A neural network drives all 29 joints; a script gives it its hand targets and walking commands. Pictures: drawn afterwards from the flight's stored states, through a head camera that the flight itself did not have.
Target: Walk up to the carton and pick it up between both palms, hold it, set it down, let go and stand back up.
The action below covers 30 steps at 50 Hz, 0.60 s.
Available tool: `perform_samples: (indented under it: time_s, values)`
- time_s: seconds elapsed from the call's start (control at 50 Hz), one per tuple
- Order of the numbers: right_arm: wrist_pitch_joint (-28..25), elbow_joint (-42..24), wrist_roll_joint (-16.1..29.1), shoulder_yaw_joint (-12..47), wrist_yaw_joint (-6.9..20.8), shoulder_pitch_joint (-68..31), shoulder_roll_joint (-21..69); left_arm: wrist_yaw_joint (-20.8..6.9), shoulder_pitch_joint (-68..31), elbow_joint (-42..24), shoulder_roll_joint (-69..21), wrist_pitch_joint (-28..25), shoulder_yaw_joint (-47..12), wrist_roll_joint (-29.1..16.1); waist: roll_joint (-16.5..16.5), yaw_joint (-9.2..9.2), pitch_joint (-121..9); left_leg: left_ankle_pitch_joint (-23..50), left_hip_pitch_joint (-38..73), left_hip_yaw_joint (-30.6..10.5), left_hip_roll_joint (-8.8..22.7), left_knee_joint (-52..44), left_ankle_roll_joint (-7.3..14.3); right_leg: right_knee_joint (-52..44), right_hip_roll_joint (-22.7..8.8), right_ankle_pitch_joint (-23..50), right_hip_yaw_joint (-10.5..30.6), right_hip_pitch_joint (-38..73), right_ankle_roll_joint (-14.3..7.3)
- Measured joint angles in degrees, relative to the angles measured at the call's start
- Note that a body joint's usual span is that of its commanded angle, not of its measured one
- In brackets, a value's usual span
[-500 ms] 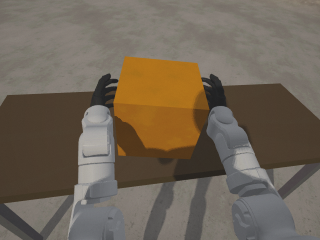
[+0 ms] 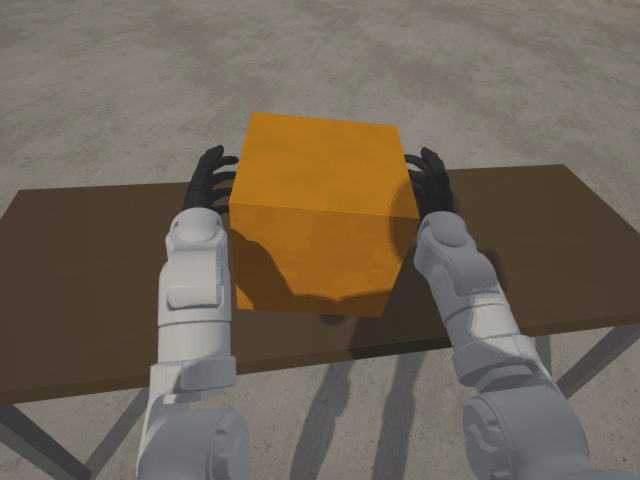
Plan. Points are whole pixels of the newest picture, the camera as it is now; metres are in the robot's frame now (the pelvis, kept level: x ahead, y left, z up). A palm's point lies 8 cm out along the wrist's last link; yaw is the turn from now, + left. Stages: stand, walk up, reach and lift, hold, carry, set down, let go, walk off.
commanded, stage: hold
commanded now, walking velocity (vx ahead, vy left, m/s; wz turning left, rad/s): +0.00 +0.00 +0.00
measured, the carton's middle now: (317, 216) +0.40 +0.01 +0.14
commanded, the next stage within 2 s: none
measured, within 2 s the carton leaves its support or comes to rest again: neither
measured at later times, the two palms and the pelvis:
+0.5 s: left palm (203, 214) +0.36 +0.15 +0.17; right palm (434, 213) +0.37 -0.13 +0.17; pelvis +0.00 +0.00 +0.00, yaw +0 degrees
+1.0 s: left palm (201, 215) +0.36 +0.15 +0.18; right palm (434, 214) +0.36 -0.13 +0.17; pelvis +0.00 +0.00 +0.00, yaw +0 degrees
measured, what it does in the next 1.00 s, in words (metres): stands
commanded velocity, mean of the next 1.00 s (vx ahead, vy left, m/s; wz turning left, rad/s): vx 0.00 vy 0.00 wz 0.00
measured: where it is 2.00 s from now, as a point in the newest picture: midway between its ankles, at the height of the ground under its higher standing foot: outside the picture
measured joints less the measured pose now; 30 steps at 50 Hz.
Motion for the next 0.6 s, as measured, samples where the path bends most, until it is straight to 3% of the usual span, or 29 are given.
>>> perform_samples:
  time_s: [0.6]
  values:
    - [-0.81, -0.74, 0.89, 0.95, 0.14, 0.81, -0.3, 0.31, 1.5, -1.99, -0.16, 0.2, -0.78, -0.09, -0.07, -0.21, 0.44, -0.26, 0.17, 0.04, 0.13, 0.39, -0.05, -0.16, 0.11, 0.06, 0.06, 0.39, 0.01]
